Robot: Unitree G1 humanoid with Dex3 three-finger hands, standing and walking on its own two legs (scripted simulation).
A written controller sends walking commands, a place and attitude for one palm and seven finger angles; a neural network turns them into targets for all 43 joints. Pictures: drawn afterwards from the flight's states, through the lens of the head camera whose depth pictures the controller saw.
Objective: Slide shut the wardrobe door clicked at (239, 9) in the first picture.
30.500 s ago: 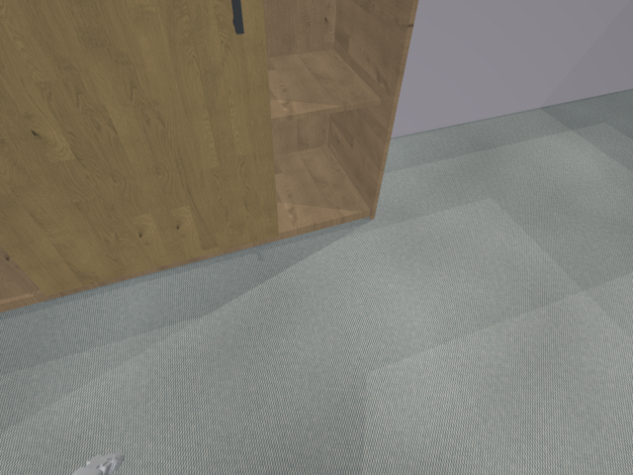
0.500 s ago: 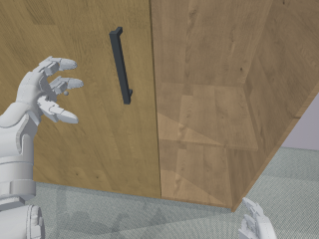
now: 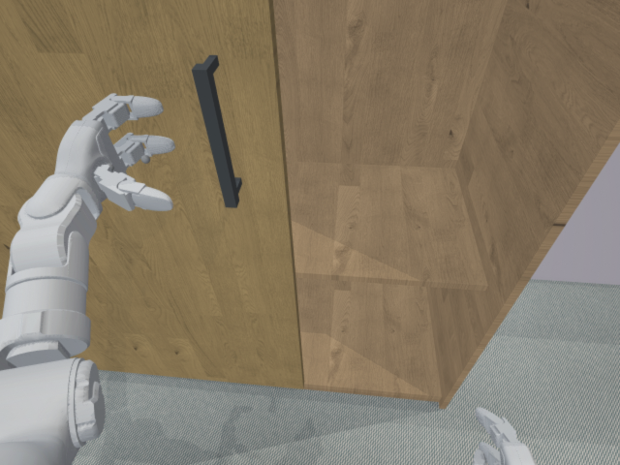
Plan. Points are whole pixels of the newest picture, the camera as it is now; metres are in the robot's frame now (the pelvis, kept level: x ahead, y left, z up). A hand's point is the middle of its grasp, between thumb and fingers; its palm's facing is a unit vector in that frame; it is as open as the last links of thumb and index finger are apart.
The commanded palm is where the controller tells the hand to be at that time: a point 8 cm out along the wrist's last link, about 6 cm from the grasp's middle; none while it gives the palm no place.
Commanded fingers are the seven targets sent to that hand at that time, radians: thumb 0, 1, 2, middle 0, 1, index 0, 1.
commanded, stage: move the hooked fingers beside the handle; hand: left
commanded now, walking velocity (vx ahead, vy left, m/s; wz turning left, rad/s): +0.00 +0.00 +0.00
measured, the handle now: (222, 138) +0.49 +0.14 +0.20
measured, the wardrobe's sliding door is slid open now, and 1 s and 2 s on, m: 0.43 0.43 0.43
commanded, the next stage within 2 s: feel for the door with the fingertips in 1.96 s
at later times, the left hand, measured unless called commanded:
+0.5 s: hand (166, 149) +0.44 +0.20 +0.22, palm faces -0.03 -1.00 -0.01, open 13.9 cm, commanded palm +0.41 +0.26 +0.21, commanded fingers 0.00 -0.50 0.30 -0.30 -1.20 -0.30 -1.20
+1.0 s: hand (158, 148) +0.44 +0.22 +0.22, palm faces -0.01 -1.00 -0.03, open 13.9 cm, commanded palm +0.41 +0.26 +0.20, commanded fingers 0.00 -0.50 0.30 -0.30 -1.20 -0.30 -1.20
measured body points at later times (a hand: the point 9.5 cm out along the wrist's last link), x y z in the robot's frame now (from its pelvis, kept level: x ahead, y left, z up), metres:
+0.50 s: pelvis +0.01 +0.00 +0.00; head +0.01 -0.01 +0.45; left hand +0.43 +0.26 +0.22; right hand +0.10 -0.27 -0.11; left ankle -0.01 +0.10 -0.74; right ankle +0.00 -0.09 -0.74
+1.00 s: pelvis +0.01 +0.01 +0.00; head +0.01 -0.01 +0.45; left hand +0.43 +0.27 +0.22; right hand +0.14 -0.25 -0.10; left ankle -0.01 +0.10 -0.74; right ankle +0.00 -0.09 -0.74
